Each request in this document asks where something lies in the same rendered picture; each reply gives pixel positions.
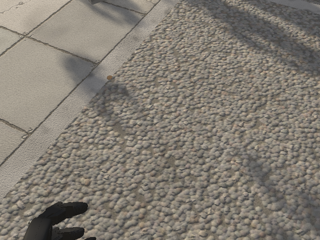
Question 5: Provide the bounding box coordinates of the robot left hand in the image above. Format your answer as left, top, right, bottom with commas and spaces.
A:
23, 201, 96, 240

